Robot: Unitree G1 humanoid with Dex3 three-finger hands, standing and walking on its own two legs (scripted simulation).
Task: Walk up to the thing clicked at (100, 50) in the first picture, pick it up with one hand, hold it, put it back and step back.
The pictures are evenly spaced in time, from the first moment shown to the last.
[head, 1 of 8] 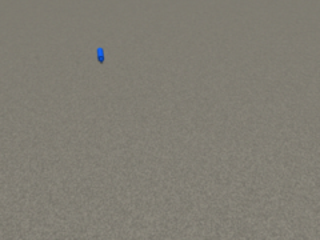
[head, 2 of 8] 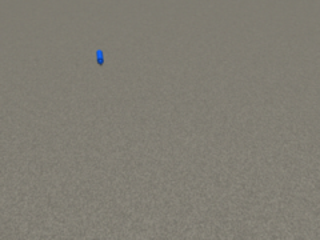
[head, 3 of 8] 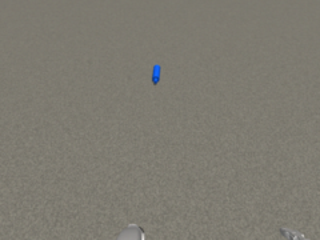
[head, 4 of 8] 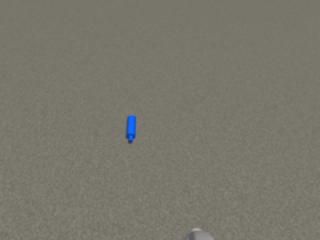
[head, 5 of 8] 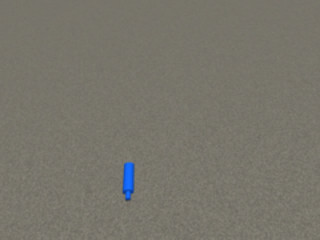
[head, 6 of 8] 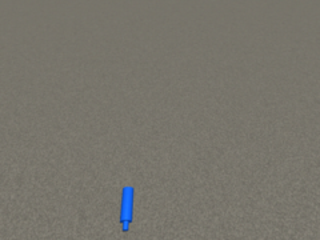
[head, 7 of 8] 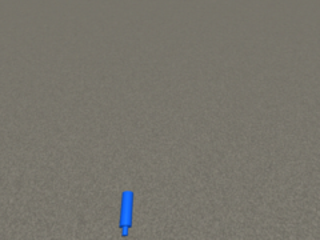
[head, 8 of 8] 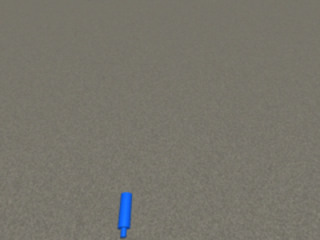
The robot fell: no
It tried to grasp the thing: no
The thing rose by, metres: 0.00
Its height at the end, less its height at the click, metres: +0.00
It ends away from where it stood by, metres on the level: 0.00
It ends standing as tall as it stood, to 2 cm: yes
